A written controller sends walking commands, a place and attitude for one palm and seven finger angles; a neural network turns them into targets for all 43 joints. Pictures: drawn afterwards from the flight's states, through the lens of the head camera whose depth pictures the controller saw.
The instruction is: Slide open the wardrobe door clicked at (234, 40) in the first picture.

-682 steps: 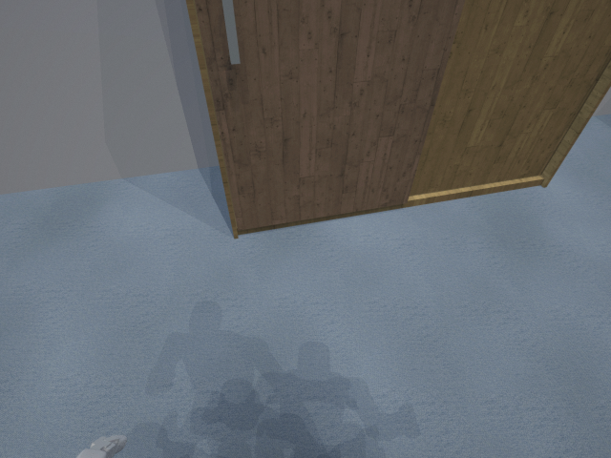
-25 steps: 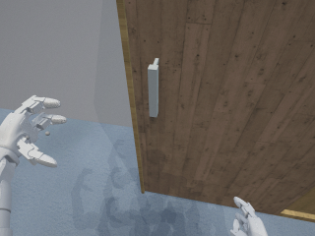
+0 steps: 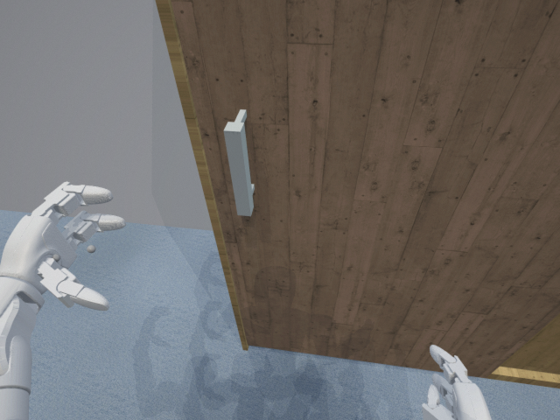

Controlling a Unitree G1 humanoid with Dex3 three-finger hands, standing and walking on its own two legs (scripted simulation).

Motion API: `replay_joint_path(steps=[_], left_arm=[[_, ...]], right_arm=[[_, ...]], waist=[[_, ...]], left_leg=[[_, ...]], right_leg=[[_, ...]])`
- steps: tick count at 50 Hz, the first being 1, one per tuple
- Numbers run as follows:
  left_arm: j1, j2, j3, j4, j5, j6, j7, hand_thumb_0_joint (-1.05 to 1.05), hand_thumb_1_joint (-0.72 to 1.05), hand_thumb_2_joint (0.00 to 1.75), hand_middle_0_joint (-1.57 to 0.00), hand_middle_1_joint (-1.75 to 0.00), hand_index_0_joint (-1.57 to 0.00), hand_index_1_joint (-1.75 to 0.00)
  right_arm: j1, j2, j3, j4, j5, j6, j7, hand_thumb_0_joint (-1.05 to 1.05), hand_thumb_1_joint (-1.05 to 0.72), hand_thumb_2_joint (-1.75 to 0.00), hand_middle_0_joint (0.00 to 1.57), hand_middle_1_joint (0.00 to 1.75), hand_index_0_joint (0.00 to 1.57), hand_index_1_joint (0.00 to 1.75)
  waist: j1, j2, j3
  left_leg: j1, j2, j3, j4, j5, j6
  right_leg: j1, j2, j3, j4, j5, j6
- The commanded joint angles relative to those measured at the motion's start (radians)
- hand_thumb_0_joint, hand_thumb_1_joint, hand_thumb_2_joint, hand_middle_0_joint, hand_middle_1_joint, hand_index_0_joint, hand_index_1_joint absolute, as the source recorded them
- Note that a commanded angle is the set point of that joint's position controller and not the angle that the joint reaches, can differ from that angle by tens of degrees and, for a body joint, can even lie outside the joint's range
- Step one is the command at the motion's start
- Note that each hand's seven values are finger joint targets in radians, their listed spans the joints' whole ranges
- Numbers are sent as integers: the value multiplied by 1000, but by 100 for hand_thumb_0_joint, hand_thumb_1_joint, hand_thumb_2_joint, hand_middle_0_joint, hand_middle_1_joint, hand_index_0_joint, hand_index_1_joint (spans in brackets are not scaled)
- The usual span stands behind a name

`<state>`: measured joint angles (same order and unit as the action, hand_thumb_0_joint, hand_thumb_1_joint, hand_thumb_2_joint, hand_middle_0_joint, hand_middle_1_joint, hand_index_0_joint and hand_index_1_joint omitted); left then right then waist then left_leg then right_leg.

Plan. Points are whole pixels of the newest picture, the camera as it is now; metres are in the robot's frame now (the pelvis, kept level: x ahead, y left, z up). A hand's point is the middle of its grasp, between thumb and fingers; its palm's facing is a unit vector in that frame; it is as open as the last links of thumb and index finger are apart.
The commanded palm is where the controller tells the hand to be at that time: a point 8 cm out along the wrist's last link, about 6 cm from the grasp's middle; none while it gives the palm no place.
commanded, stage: move the hooked fingers beside the handle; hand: left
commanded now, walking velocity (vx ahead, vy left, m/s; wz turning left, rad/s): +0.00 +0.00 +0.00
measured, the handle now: (243, 164) +0.49 +0.11 +0.12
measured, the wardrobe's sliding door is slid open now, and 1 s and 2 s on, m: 0.00 0.00 0.00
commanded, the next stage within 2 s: none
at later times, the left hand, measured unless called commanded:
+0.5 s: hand (127, 228) +0.31 +0.24 +0.15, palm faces -0.04 -1.00 -0.03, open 14.0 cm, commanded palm +0.29 +0.29 +0.15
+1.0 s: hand (164, 205) +0.36 +0.21 +0.15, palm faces -0.04 -1.00 -0.02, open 14.0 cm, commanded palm +0.34 +0.26 +0.14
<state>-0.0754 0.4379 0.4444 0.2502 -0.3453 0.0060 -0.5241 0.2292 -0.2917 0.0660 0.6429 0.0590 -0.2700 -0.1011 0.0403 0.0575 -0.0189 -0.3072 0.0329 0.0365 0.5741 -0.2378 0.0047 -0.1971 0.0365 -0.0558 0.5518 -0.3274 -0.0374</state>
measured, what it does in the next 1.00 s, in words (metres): stands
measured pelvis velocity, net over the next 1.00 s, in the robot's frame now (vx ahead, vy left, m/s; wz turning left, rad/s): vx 0.00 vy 0.01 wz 0.00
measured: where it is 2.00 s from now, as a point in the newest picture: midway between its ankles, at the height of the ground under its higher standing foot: outside the picture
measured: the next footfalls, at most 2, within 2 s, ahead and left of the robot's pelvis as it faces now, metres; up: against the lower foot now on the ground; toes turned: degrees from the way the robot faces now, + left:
none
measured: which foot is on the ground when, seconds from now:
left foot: down 0.00-1.00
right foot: down 0.00-1.00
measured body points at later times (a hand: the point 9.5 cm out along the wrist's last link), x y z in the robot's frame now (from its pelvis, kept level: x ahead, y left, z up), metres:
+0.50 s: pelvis +0.00 +0.02 +0.00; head -0.01 +0.00 +0.45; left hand +0.31 +0.29 +0.15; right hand +0.18 -0.21 -0.07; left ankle +0.04 +0.12 -0.73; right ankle -0.02 -0.09 -0.73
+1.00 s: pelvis +0.00 +0.01 +0.00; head -0.01 +0.00 +0.45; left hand +0.36 +0.26 +0.15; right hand +0.15 -0.24 -0.09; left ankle +0.04 +0.12 -0.73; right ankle -0.02 -0.09 -0.73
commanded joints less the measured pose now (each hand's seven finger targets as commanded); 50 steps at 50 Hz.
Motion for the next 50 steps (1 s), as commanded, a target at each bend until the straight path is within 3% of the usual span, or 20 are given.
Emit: replay_joint_path(steps=[1, 3, 4, 8, 11, 13, 19, 22, 23, 27, 28, 31, 33, 37, 38, 39, 41, 44, 47, 50], left_arm=[[-253, 294, 111, -186, -31, -49, 12, 0, -50, 30, -30, -120, -30, -120], [-259, 307, 113, -165, -25, -35, 16, 0, -50, 30, -30, -120, -30, -120], [-292, 280, 84, -164, -25, -31, 15, 0, -50, 30, -30, -120, -30, -120], [-364, 248, 39, -196, -25, -45, 18, 0, -50, 30, -30, -120, -30, -120], [-397, 243, 25, -251, -16, -67, 35, 0, -50, 30, -30, -120, -30, -120], [-376, 230, 15, -236, -11, -67, 49, 0, -50, 30, -30, -120, -30, -120], [-400, 171, -38, -184, 16, -27, 103, 0, -50, 30, -30, -120, -30, -120], [-415, 166, -37, -208, 32, -20, 133, 0, -50, 30, -30, -120, -30, -120], [-401, 185, -18, -208, 35, -20, 144, 0, -50, 30, -30, -120, -30, -120], [-496, 110, -93, -210, 46, -28, 168, 0, -50, 30, -30, -120, -30, -120], [-510, 114, -89, -201, 48, -31, 176, 0, -50, 30, -30, -120, -30, -120], [-542, 116, -97, -160, 64, -26, 190, 0, -50, 30, -30, -120, -30, -120], [-557, 129, -89, -132, 72, -24, 201, 0, -50, 30, -30, -120, -30, -120], [-629, 109, -118, -123, 81, -35, 207, 0, -50, 30, -30, -120, -30, -120], [-616, 129, -98, -116, 81, -43, 212, 0, -50, 30, -30, -120, -30, -120], [-611, 102, -120, -108, 77, -46, 209, 0, -50, 30, -30, -120, -30, -120], [-626, 124, -98, -85, 77, -55, 212, 0, -50, 30, -30, -120, -30, -120], [-636, 82, -138, -42, 78, -55, 211, 0, -50, 30, -30, -120, -30, -120], [-665, 105, -124, 17, 88, -48, 222, 0, -50, 30, -30, -120, -30, -120], [-713, 137, -102, 15, 97, -58, 237, 0, -50, 30, -30, -120, -30, -120]], right_arm=[[-102, -108, -43, -167, 5, -52, -4, 0, -90, -90, 20, 30, 20, 30], [-102, -111, -43, -166, 4, -45, -6, 0, -90, -90, 20, 30, 20, 30], [-107, -108, -42, -167, 6, -44, -7, 0, -90, -90, 20, 30, 20, 30], [-104, -105, -42, -169, 8, -42, -13, 0, -90, -90, 20, 30, 20, 30], [-98, -101, -41, -170, 4, -50, -15, 0, -90, -90, 20, 30, 20, 30], [-95, -100, -39, -165, 1, -50, -13, 0, -90, -90, 20, 30, 20, 30], [-103, -96, -36, -157, 3, -43, -9, 0, -90, -90, 20, 30, 20, 30], [-103, -95, -38, -162, 0, -38, -6, 0, -90, -90, 20, 30, 20, 30], [-105, -97, -39, -159, -3, -35, -4, 0, -90, -90, 20, 30, 20, 30], [-106, -89, -35, -151, -1, -27, -5, 0, -90, -90, 20, 30, 20, 30], [-103, -92, -36, -144, -3, -26, -6, 0, -90, -90, 20, 30, 20, 30], [-96, -96, -36, -134, -3, -17, -11, 0, -90, -90, 20, 30, 20, 30], [-90, -98, -38, -126, -6, -10, -12, 0, -90, -90, 20, 30, 20, 30], [-86, -94, -38, -126, -5, -2, -11, 0, -90, -90, 20, 30, 20, 30], [-82, -97, -40, -123, -7, -2, -8, 0, -90, -90, 20, 30, 20, 30], [-84, -96, -40, -127, -6, -1, -7, 0, -90, -90, 20, 30, 20, 30], [-75, -98, -42, -122, -6, 3, -4, 0, -90, -90, 20, 30, 20, 30], [-69, -99, -43, -118, -4, 8, 1, 0, -90, -90, 20, 30, 20, 30], [-57, -105, -47, -111, -2, 22, 2, 0, -90, -90, 20, 30, 20, 30], [-51, -107, -51, -115, -6, 31, 4, 0, -90, -90, 20, 30, 20, 30]], waist=[[10, -11, -167], [11, -37, -150], [-1, -25, -135], [-13, -33, -168], [-10, 40, -228], [-6, 4, -220], [-3, 17, -169], [2, 13, -204], [9, -27, -214], [-20, 6, -180], [-22, -37, -178], [-24, 0, -180], [-24, -34, -186], [-32, 12, -220], [-26, -22, -232], [-27, -20, -240], [-25, -12, -242], [-36, -38, -215], [-43, -49, -178], [-38, -33, -218]], left_leg=[[149, -26, -36, -48, 145, 45], [140, -23, -36, -43, 138, 46], [134, -24, -37, -41, 132, 46], [168, -21, -39, -40, 135, 46], [214, -23, -48, -58, 155, 40], [214, -17, -50, -58, 165, 41], [185, -15, -63, -103, 95, 33], [205, -12, -69, -112, 112, 28], [204, -7, -66, -107, 135, 31], [215, -6, -71, -123, 88, 24], [210, -3, -71, -120, 91, 29], [210, -7, -71, -130, 68, 26], [207, -5, -67, -125, 77, 31], [226, -10, -67, -124, 90, 26], [227, -6, -67, -116, 112, 28], [228, -10, -61, -114, 122, 30], [225, -13, -55, -110, 130, 29], [206, -12, -49, -104, 137, 33], [173, -14, -50, -109, 83, 33], [173, -19, -41, -96, 110, 37]], right_leg=[[-67, -39, 79, -105, 310, 65], [-79, -38, 88, -109, 295, 70], [-92, -45, 101, -111, 299, 73], [-94, -36, 88, -106, 288, 65], [-79, -26, 55, -91, 288, 36], [-84, -22, 51, -92, 295, 34], [-107, -26, 33, -107, 199, 20], [-89, -25, 25, -102, 204, 15], [-73, -23, 27, -103, 225, 15], [-114, -21, 23, -113, 175, 15], [-107, -19, 26, -117, 180, 15], [-113, -24, 28, -119, 158, 14], [-106, -23, 33, -125, 165, 14], [-101, -26, 32, -120, 179, 11], [-90, -24, 34, -119, 197, 10], [-87, -26, 36, -116, 214, 11], [-83, -26, 38, -113, 230, 11], [-96, -27, 38, -110, 250, 15], [-121, -27, 40, -117, 199, 17], [-99, -31, 53, -109, 234, 16]])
